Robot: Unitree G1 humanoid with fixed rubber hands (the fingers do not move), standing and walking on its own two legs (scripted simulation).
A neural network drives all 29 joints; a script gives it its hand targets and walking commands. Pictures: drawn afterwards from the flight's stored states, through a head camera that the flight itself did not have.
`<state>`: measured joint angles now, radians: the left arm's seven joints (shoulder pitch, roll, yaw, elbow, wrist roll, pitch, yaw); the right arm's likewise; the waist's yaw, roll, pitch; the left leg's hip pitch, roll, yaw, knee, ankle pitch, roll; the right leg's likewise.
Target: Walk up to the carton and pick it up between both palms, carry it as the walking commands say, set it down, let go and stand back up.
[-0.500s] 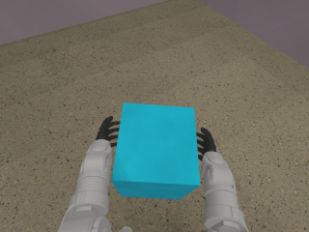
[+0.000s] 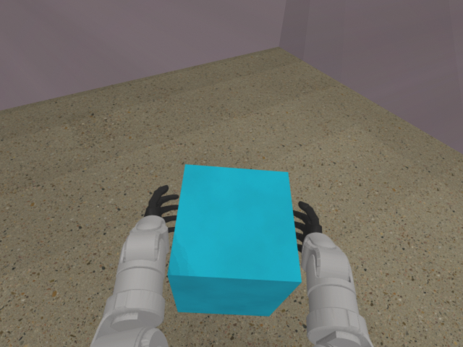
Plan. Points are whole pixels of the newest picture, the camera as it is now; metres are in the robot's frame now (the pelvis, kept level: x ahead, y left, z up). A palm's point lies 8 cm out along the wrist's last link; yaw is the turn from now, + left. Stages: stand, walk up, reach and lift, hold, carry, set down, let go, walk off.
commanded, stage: reach and lift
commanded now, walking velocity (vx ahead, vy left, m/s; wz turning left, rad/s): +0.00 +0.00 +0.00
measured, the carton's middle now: (230, 245) +0.34 +0.02 -0.04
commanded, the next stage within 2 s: hold in 1.36 s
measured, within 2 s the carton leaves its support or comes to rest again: neither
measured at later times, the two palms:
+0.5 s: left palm (151, 219) +0.32 +0.16 +0.06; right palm (313, 228) +0.33 -0.13 +0.05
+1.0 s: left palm (151, 218) +0.32 +0.16 +0.06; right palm (313, 232) +0.33 -0.13 +0.05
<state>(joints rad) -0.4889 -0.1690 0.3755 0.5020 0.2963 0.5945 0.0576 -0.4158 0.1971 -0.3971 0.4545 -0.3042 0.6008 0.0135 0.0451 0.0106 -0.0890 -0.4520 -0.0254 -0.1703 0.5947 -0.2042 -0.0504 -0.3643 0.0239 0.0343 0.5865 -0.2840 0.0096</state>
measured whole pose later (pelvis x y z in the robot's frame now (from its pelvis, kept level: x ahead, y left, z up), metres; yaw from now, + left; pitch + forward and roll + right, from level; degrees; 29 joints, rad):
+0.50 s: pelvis +0.02 +0.00 +0.01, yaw +0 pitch +0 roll -1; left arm -0.39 -0.17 0.29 0.36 0.30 0.73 0.05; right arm -0.36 0.18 -0.30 0.34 -0.30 0.77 0.02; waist 0.05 0.01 -0.08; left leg -0.29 -0.02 -0.17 0.45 -0.17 -0.04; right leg -0.19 0.02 0.04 0.42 -0.24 0.01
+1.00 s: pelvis +0.02 +0.00 +0.01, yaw +0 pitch +0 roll -1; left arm -0.41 -0.17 0.29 0.38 0.30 0.73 0.06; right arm -0.36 0.18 -0.32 0.37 -0.30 0.72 0.02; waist 0.05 0.01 -0.07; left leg -0.29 -0.02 -0.17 0.45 -0.16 -0.04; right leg -0.18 0.02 0.04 0.41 -0.23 0.01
